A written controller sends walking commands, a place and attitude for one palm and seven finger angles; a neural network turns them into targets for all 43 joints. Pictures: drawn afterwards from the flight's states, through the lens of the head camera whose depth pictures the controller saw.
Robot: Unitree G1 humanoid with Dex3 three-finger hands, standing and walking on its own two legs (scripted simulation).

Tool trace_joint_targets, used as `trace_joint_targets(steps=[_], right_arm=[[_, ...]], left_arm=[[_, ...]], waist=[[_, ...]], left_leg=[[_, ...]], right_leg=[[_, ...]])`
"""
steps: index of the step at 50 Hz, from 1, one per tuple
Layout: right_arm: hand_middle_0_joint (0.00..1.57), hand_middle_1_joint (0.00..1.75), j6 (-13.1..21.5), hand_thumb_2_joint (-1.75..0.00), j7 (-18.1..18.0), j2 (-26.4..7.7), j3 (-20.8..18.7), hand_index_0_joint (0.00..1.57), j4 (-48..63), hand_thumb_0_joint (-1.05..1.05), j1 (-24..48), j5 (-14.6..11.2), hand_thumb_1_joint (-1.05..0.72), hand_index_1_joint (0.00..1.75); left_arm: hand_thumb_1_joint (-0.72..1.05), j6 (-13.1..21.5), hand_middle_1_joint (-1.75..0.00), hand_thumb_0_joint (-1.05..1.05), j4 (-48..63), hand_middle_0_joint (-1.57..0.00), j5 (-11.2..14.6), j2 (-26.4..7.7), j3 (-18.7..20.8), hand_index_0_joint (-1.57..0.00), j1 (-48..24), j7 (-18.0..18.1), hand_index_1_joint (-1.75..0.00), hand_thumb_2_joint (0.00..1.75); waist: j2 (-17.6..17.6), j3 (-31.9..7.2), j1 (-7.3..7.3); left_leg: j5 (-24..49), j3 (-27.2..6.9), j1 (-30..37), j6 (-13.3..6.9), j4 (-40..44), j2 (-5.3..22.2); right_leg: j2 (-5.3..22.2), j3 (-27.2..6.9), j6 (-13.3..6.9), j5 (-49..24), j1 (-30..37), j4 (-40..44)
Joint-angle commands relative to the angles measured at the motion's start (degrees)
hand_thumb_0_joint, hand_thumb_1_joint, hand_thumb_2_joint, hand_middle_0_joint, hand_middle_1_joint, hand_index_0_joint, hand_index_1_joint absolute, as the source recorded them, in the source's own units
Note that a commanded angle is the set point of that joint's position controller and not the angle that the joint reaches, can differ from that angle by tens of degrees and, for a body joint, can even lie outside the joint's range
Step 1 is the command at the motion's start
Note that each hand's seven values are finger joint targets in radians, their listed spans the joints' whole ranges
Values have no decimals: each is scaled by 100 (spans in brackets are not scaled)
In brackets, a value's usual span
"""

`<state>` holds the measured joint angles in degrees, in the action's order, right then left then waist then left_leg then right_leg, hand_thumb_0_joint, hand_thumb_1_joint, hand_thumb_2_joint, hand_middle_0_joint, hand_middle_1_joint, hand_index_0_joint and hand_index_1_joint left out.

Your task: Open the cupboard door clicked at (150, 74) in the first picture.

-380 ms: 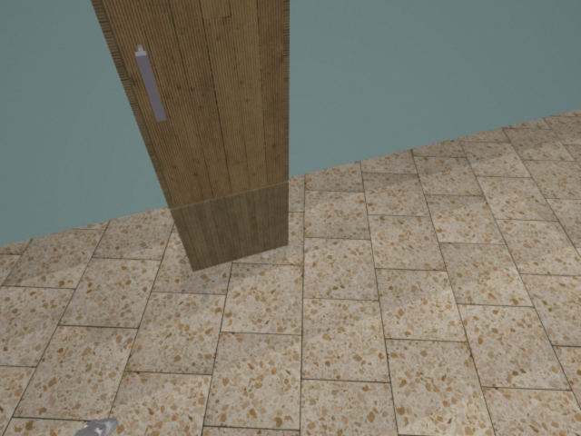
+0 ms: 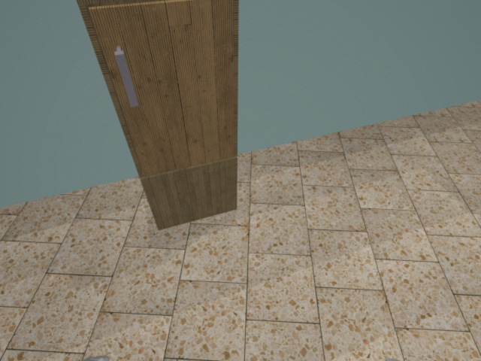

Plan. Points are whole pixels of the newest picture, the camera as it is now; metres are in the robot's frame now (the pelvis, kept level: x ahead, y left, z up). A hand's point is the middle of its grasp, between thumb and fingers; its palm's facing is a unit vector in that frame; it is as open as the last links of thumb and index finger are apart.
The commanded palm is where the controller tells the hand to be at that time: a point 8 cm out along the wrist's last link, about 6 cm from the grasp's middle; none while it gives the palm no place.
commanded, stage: stand and wait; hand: left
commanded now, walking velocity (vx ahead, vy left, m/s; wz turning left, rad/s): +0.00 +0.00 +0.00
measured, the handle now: (126, 77) +0.80 +0.38 +0.06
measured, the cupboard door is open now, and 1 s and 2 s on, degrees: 0 0 0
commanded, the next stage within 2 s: look at it before walking up in 0.50 s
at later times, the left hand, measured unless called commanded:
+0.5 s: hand out of the picture +0.06 +0.24 -0.15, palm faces -0.04 -0.94 -0.33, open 7.4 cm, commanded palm none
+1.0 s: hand out of the picture +0.06 +0.24 -0.15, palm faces -0.04 -0.94 -0.33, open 7.4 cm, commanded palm none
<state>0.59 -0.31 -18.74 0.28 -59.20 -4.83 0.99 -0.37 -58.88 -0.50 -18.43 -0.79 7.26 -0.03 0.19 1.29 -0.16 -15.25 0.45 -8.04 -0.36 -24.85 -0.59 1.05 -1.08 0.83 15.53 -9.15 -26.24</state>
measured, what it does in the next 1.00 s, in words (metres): stands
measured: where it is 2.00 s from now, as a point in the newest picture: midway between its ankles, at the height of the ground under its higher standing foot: outside the picture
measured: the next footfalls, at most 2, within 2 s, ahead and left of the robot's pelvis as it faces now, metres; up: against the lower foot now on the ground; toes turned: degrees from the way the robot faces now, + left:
right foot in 2.00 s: +0.00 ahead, -0.11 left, +0.00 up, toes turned +16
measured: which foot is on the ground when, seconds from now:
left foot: down 0.00-1.00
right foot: down 0.00-1.00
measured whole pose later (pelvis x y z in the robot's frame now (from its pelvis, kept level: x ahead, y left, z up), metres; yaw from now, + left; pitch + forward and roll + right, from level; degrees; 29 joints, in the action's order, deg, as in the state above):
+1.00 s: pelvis -0.02 -0.01 +0.00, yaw +0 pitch -2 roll +0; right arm 0.7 -0.1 -19.4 0.5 -63.8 -6.6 0.6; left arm 0.2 -62.5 -0.5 -19.2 -0.6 7.5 -0.2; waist 0.1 2.1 0.2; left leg -11.8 0.3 -7.5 0.4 -21.0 0.3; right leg 0.2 -0.9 0.2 11.9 -8.5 -22.1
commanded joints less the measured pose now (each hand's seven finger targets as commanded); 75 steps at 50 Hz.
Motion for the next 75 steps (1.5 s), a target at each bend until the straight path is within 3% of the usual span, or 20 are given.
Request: trace_joint_targets(steps=[1, 18, 22, 34, 60, 63, 66, 69, 71, 72, 74, 75], right_arm=[[20, 30, 133, -90, -75, -1171, -288, 20, 286, 0, 281, -32, -90, 30], [20, 30, 119, -90, -53, -1209, -229, 20, -75, 0, 113, -47, -90, 30], [20, 30, 127, -90, -48, -1212, -224, 20, -99, 0, 94, -42, -90, 30], [20, 30, 145, -90, -46, -1212, -223, 20, -126, 0, 92, -47, -90, 30], [20, 30, 135, -90, -46, -1240, -223, 20, -95, 0, 137, -59, -90, 30], [20, 30, -9, -90, -19, -659, -127, 20, -52, 0, -104, -43, -90, 30], [20, 30, -123, -90, 5, -576, -169, 20, 113, 0, -216, -31, -90, 30], [20, 30, -204, -90, 14, -493, -261, 20, 346, 0, -345, -34, -90, 30], [20, 30, -254, -90, 5, -383, -333, 20, 496, 0, -454, -28, -90, 30], [20, 30, -263, -90, 19, -306, -364, 20, 512, 0, -462, -36, -90, 30], [20, 30, -223, -90, 58, -138, -363, 20, 499, 0, -795, -66, -90, 30], [20, 30, -197, -90, 62, -120, -364, 20, 448, 0, -1048, -45, -90, 30]], left_arm=[[90, 167, -30, 0, 347, -20, -19, -1260, 306, -20, -228, 92, -30, 90], [90, 187, -30, 0, 62, -20, -3, -1302, 273, -20, -204, 72, -30, 90], [90, 181, -30, 0, 51, -20, -10, -1296, 274, -20, -222, 68, -30, 90], [90, 184, -30, 0, 41, -20, -17, -1269, 273, -20, -212, 64, -30, 90], [90, 188, -30, 0, 40, -20, -12, -1301, 296, -20, -187, 82, -30, 90], [90, 30, -30, 0, 48, -20, -2, -777, 229, -20, 115, 144, -30, 90], [90, -56, -30, 0, 183, -20, -22, -768, 276, -20, 309, 177, -30, 90], [90, -75, -30, 0, 423, -20, -43, -963, 397, -20, 414, 201, -30, 90], [90, -71, -30, 0, 599, -20, -82, -984, 450, -20, 376, 240, -30, 90], [90, -67, -30, 0, 669, -20, -120, -955, 463, -20, 313, 248, -30, 90], [90, -59, -30, 0, 760, -20, -120, -891, 475, -20, 167, 226, -30, 90], [90, -75, -30, 0, 797, -20, -76, -831, 478, -20, 187, 212, -30, 90]], waist=[[11, -431, 7], [96, -272, 9], [-16, -243, 3], [17, -228, -1], [-39, -361, 3], [-44, -278, -30], [98, -241, -75], [757, -372, -84], [1175, -237, -55], [1129, -96, -39], [932, -151, 154], [713, -295, 248]], left_leg=[[1459, -487, 158, -180, 383, 681], [861, -533, 74, -122, 645, 697], [799, -569, 23, -126, 688, 705], [796, -570, 48, -125, 753, 731], [1550, -624, 152, -124, 651, 740], [1638, -633, -229, -68, 350, 694], [1477, -680, -734, -60, -65, 576], [862, -367, -1046, 39, -1112, 227], [-956, -103, -1316, 110, -2065, 136], [-1297, 1, -1271, 135, -2320, 214], [-841, 143, -922, 163, -1385, 284], [15, 214, -367, 141, -727, 260]], right_leg=[[550, -438, -265, -1490, 80, 413], [582, -573, -277, -886, 29, 757], [556, -582, -270, -735, 1, 784], [540, -563, -243, -745, -39, 798], [604, -394, -212, -1469, 241, 662], [665, -214, -85, -1398, 175, 340], [836, -219, -112, -1254, 157, 199], [1530, -627, -555, -1378, 105, 381], [2062, -820, -1039, -1908, -76, 482], [2138, -685, -1137, -2118, -314, 479], [1907, -160, -884, -2560, -304, -126], [1703, 160, -602, -2165, -571, -541]])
